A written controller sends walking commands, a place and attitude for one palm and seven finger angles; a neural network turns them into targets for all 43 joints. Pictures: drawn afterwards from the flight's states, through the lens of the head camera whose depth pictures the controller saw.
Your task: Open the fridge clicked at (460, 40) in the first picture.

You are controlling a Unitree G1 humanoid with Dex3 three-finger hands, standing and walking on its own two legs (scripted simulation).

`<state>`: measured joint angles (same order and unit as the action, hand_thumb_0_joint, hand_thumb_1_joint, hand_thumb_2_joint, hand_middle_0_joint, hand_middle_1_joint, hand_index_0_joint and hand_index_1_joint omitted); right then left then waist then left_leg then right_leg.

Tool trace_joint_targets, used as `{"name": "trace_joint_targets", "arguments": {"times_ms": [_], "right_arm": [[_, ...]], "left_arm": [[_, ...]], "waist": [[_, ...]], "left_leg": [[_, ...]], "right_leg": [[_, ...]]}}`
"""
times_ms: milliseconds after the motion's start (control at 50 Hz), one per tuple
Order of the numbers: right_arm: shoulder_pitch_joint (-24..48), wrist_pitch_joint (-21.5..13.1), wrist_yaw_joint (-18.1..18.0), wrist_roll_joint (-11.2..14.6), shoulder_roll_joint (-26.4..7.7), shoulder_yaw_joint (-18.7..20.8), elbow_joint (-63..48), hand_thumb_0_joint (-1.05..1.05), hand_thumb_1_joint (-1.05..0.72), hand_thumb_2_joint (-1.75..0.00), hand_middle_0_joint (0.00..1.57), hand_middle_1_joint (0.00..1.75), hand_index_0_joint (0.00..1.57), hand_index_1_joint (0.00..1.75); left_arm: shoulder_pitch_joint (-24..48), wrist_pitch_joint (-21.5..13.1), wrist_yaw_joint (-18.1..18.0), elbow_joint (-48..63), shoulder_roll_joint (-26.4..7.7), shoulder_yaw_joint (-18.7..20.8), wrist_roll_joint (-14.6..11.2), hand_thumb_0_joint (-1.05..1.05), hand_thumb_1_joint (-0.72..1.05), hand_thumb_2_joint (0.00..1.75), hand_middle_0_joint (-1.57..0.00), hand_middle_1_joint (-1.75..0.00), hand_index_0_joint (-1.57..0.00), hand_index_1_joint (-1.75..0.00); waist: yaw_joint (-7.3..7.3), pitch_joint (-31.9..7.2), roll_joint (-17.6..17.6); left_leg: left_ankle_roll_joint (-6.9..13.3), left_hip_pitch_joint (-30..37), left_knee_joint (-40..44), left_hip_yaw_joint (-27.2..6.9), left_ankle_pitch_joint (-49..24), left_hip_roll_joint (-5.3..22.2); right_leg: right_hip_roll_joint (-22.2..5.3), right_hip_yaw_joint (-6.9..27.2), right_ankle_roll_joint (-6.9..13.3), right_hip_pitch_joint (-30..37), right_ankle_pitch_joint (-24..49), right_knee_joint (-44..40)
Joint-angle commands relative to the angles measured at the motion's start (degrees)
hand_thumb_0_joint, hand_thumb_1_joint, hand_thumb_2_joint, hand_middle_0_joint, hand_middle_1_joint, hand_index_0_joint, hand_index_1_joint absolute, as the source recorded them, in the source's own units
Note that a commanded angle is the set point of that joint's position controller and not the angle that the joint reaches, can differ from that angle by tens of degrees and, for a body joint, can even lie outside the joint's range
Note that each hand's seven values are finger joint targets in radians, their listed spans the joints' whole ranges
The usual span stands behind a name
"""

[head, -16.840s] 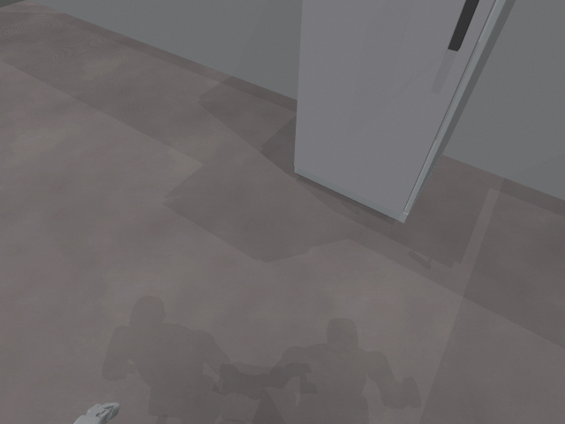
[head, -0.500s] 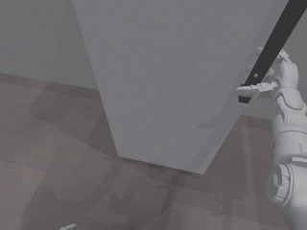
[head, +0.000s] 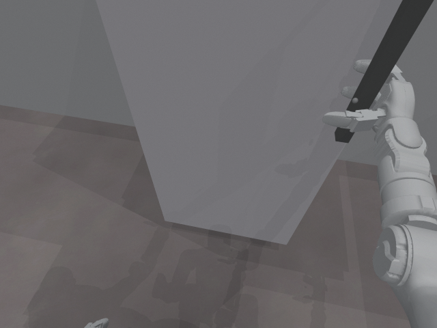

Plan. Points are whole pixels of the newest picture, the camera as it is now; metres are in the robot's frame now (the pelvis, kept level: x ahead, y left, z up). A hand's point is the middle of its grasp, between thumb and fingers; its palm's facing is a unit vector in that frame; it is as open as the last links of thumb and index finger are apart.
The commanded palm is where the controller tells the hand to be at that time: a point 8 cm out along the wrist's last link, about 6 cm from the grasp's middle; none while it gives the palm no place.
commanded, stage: grip the handle and tug to test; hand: right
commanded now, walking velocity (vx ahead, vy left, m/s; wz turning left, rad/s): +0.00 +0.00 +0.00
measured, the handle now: (392, 32) +0.53 -0.20 +0.28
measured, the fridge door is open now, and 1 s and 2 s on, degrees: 0 0 9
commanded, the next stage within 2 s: pull the door a little, standing still in 1.24 s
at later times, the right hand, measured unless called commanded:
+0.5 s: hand (355, 100) +0.49 -0.17 +0.18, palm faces +0.10 +1.00 +0.00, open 5.9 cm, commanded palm +0.46 -0.21 +0.18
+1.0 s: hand (355, 100) +0.49 -0.17 +0.18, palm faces +0.08 +1.00 +0.01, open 5.9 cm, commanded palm +0.44 -0.22 +0.18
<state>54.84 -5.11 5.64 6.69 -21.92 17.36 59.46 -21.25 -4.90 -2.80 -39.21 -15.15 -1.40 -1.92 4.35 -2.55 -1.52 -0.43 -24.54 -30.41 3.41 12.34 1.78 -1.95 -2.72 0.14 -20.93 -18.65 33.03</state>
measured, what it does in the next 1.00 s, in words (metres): stands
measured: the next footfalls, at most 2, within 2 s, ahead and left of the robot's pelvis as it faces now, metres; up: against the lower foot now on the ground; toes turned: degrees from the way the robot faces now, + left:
none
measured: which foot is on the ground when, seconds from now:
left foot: down 0.00-1.00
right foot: down 0.00-1.00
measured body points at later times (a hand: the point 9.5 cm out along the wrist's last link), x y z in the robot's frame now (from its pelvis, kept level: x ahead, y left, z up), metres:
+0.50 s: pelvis +0.01 +0.00 +0.00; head +0.04 +0.01 +0.45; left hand +0.07 +0.27 -0.12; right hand +0.47 -0.22 +0.19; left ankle +0.03 +0.13 -0.73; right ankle -0.02 -0.11 -0.73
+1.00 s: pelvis +0.01 +0.00 +0.00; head +0.04 +0.01 +0.45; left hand +0.07 +0.26 -0.12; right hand +0.47 -0.22 +0.19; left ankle +0.03 +0.13 -0.73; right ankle -0.02 -0.11 -0.73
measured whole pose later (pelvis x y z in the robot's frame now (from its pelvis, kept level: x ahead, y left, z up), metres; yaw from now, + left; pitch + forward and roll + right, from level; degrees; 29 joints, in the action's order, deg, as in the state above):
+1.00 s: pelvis +0.01 +0.00 +0.00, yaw +0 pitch +7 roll +1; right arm 52.5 -3.4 6.3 7.3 -22.4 17.7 56.9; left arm -20.9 -3.5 -2.9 -38.1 -15.3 -1.4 -2.3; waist 4.4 -3.1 -1.9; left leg -0.3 -23.8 -30.0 3.2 12.7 1.4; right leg -2.3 -2.9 0.0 -19.9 -18.9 32.4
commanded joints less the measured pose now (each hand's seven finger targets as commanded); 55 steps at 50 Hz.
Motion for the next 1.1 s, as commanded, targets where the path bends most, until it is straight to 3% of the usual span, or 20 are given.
{"name": "trace_joint_targets", "arguments": {"times_ms": [0, 100, 160, 240, 280, 300, 340, 400, 420, 440, 480, 540, 560, 700, 760, 800, 840, 920, 1040, 1080], "right_arm": [[30.3, -4.3, 0.6, 0.0, -11.5, 0.5, -14.9, 0.00, 0.03, -0.50, 0.35, 1.27, 0.35, 1.27], [30.6, -3.8, 0.7, 0.5, -12.6, 1.4, -15.3, 0.00, -0.20, -0.60, 0.38, 1.30, 0.38, 1.30], [29.7, -3.7, 0.6, 0.5, -10.5, -0.2, -16.7, 0.00, -0.34, -0.66, 0.39, 1.32, 0.39, 1.32], [28.7, -3.4, 0.7, 1.0, -10.1, -0.2, -16.0, 0.00, -0.53, -0.74, 0.41, 1.35, 0.41, 1.35], [28.4, -3.5, 0.9, 0.7, -12.5, 1.4, -17.5, 0.00, -0.62, -0.78, 0.42, 1.36, 0.42, 1.36], [28.2, -3.4, 1.1, 0.7, -10.4, -0.2, -17.8, 0.00, -0.67, -0.80, 0.43, 1.37, 0.43, 1.37], [28.0, -3.2, 0.9, 0.9, -9.7, -0.9, -17.9, 0.00, -0.76, -0.84, 0.44, 1.38, 0.44, 1.38], [28.5, -2.8, 0.7, 1.0, -9.3, -0.9, -18.2, 0.00, -0.90, -0.90, 0.45, 1.40, 0.45, 1.40], [27.9, -2.5, 0.7, 1.0, -9.6, -0.5, -18.2, 0.00, -0.90, -0.90, 0.45, 1.40, 0.45, 1.40], [27.7, -2.6, 0.6, 1.0, -10.2, -0.3, -18.2, 0.00, -0.90, -0.90, 0.45, 1.40, 0.45, 1.40], [28.5, -2.1, 0.7, 0.9, -9.7, -0.6, -17.7, 0.00, -0.90, -0.90, 0.45, 1.40, 0.45, 1.40], [28.7, -1.9, 0.5, 0.7, -9.8, -0.6, -16.4, 0.00, -0.90, -0.90, 0.45, 1.40, 0.45, 1.40], [28.9, -1.8, 0.6, 0.7, -10.1, -0.4, -16.5, 0.00, -0.90, -0.90, 0.45, 1.40, 0.45, 1.40], [32.0, -1.9, 0.7, 0.4, -10.1, -0.7, -13.4, 0.00, -0.90, -0.90, 0.45, 1.40, 0.45, 1.40], [30.8, -2.6, 0.9, 0.3, -12.6, 1.2, -12.6, 0.00, -0.90, -0.90, 0.45, 1.40, 0.45, 1.40], [30.2, -2.9, 1.2, 0.6, -11.1, 0.6, -13.3, 0.00, -0.90, -0.90, 0.45, 1.40, 0.45, 1.40], [26.6, -3.2, 1.4, 1.1, -11.5, 1.3, -13.7, 0.00, -0.90, -0.90, 0.45, 1.40, 0.45, 1.40], [24.2, -2.8, 2.0, 1.4, -11.2, 1.1, -15.3, 0.00, -0.90, -0.90, 0.45, 1.40, 0.45, 1.40], [17.2, -1.5, 1.7, 2.3, -12.3, 3.3, -19.8, 0.00, -0.90, -0.90, 0.45, 1.40, 0.45, 1.40], [14.2, -0.6, 1.8, 2.6, -11.4, 3.1, -23.3, 0.00, -0.90, -0.90, 0.45, 1.40, 0.45, 1.40]], "left_arm": [[-2.8, -1.8, -0.6, 5.4, -8.4, 3.1, -0.1, 0.00, 0.90, 0.90, -0.20, -0.30, -0.20, -0.30], [-3.2, -1.7, -0.7, 5.1, -8.7, 3.2, -0.1, 0.00, 0.90, 0.90, -0.20, -0.30, -0.20, -0.30], [-2.9, -1.8, -0.5, 5.2, -8.4, 3.2, -0.1, 0.00, 0.90, 0.90, -0.20, -0.30, -0.20, -0.30], [-3.3, -1.9, -0.6, 5.0, -8.7, 3.3, 0.0, 0.00, 0.90, 0.90, -0.20, -0.30, -0.20, -0.30], [-2.8, -1.7, -0.6, 5.3, -8.7, 3.3, -0.1, 0.00, 0.90, 0.90, -0.20, -0.30, -0.20, -0.30], [-2.3, -1.7, -0.6, 5.5, -8.3, 3.3, -0.2, 0.00, 0.90, 0.90, -0.20, -0.30, -0.20, -0.30], [-2.5, -1.6, -0.6, 5.5, -8.4, 3.3, -0.2, 0.00, 0.90, 0.90, -0.20, -0.30, -0.20, -0.30], [-2.1, -1.7, -0.6, 5.5, -8.3, 3.3, -0.3, 0.00, 0.90, 0.90, -0.20, -0.30, -0.20, -0.30], [-2.0, -1.6, -0.6, 5.5, -8.4, 3.3, -0.2, 0.00, 0.90, 0.90, -0.20, -0.30, -0.20, -0.30], [-2.5, -1.4, -0.7, 5.4, -8.6, 3.3, -0.1, 0.00, 0.90, 0.90, -0.20, -0.30, -0.20, -0.30], [-2.1, -1.3, -0.7, 5.4, -8.4, 3.1, -0.3, 0.00, 0.90, 0.90, -0.20, -0.30, -0.20, -0.30], [-2.4, -1.1, -0.9, 5.1, -8.6, 3.2, -0.2, 0.00, 0.90, 0.90, -0.20, -0.30, -0.20, -0.30], [-1.9, -1.0, -0.9, 5.3, -8.4, 3.1, -0.2, 0.00, 0.90, 0.90, -0.20, -0.30, -0.20, -0.30], [-2.5, -0.8, -1.0, 4.8, -8.3, 2.9, 0.0, 0.00, 0.90, 0.90, -0.20, -0.30, -0.20, -0.30], [-2.6, -0.6, -1.0, 5.1, -8.5, 2.8, 0.1, 0.00, 0.90, 0.90, -0.20, -0.30, -0.20, -0.30], [-2.4, -0.8, -0.8, 5.5, -8.2, 2.8, 0.1, 0.00, 0.90, 0.90, -0.20, -0.30, -0.20, -0.30], [-2.3, -0.6, -0.7, 6.1, -8.4, 2.8, 0.1, 0.00, 0.90, 0.90, -0.20, -0.30, -0.20, -0.30], [-1.3, -0.5, -0.7, 7.0, -8.4, 2.8, -0.4, 0.00, 0.90, 0.90, -0.20, -0.30, -0.20, -0.30], [-0.6, -0.3, -0.8, 8.2, -8.6, 3.2, -0.5, 0.00, 0.90, 0.90, -0.20, -0.30, -0.20, -0.30], [0.5, -0.2, -0.6, 8.8, -8.3, 3.2, -0.7, 0.00, 0.90, 0.90, -0.20, -0.30, -0.20, -0.30]], "waist": [[0.62, -21.5, -1.4], [0.91, -21.2, 1.1], [0.65, -21.2, -2.4], [1.18, -20.5, 1.9], [0.28, -22.1, -1.1], [0.55, -21.5, -2.1], [0.80, -20.8, 0.3], [0.75, -20.9, -1.1], [0.57, -21.2, -1.6], [0.77, -21.5, 0.7], [0.80, -20.5, -1.0], [1.20, -19.7, 1.9], [0.97, -20.3, -0.2], [1.82, -19.5, 1.3], [1.12, -20.5, 1.2], [0.84, -21.3, -0.5], [0.00, -21.7, 1.5], [-0.44, -20.0, 1.2], [-2.10, -21.3, 2.5], [-3.00, -21.8, 0.5]], "left_leg": [[2.1, 12.4, 1.1, -1.3, -17.0, -2.0], [1.9, 13.4, 1.6, -1.2, -16.8, -2.1], [2.1, 12.6, 1.6, -1.2, -16.9, -2.1], [1.8, 13.2, 2.0, -1.0, -17.7, -2.2], [2.0, 14.2, 1.5, -1.4, -18.7, -2.1], [2.0, 13.4, 1.6, -1.2, -18.6, -2.1], [2.0, 13.7, 1.8, -1.0, -18.4, -2.1], [2.0, 13.1, 1.7, -1.0, -18.6, -2.1], [2.1, 13.2, 1.6, -1.1, -19.1, -2.1], [2.0, 14.0, 1.6, -0.9, -19.6, -2.1], [2.0, 13.0, 1.6, -1.0, -19.2, -2.1], [1.8, 12.9, 1.7, -0.9, -19.0, -2.0], [1.8, 12.8, 1.6, -1.2, -18.9, -1.9], [1.7, 11.7, 1.6, -1.0, -17.5, -1.8], [1.8, 12.9, 1.3, -1.3, -18.2, -1.7], [2.0, 12.9, 1.0, -1.2, -18.8, -1.8], [2.1, 14.4, 1.0, -1.0, -19.0, -1.9], [2.1, 14.5, 1.3, -1.2, -18.2, -2.0], [2.1, 17.4, 1.5, -1.2, -20.2, -2.0], [2.2, 18.3, 1.5, -1.3, -22.1, -2.0]], "right_leg": [[1.1, 2.3, 0.9, 5.9, 17.6, -4.1], [1.2, 2.4, 1.1, 5.0, 16.4, -4.4], [1.1, 2.3, 1.0, 6.4, 17.7, -4.3], [0.9, 2.2, 1.3, 6.0, 18.0, -4.4], [1.1, 1.9, 1.1, 6.3, 18.5, -4.3], [1.1, 1.7, 1.1, 6.9, 18.8, -4.3], [0.9, 2.1, 1.2, 6.5, 18.8, -4.3], [1.1, 2.1, 1.1, 7.2, 19.1, -4.4], [1.1, 1.9, 1.1, 7.4, 19.5, -4.2], [0.9, 2.1, 1.2, 7.2, 20.2, -4.1], [1.1, 2.1, 1.1, 7.1, 19.7, -4.1], [1.0, 2.1, 1.3, 6.6, 19.3, -4.1], [1.1, 2.0, 1.2, 6.7, 19.0, -4.2], [1.3, 2.5, 1.2, 5.7, 17.3, -4.1], [1.4, 2.5, 1.3, 4.9, 17.7, -3.9], [1.5, 2.3, 1.1, 5.7, 18.5, -3.7], [1.3, 2.2, 1.2, 5.1, 18.8, -3.9], [1.2, 1.9, 1.2, 4.2, 17.3, -4.6], [0.8, 1.2, 1.4, 5.1, 19.7, -4.9], [0.9, 0.7, 1.3, 6.0, 21.6, -5.1]]}}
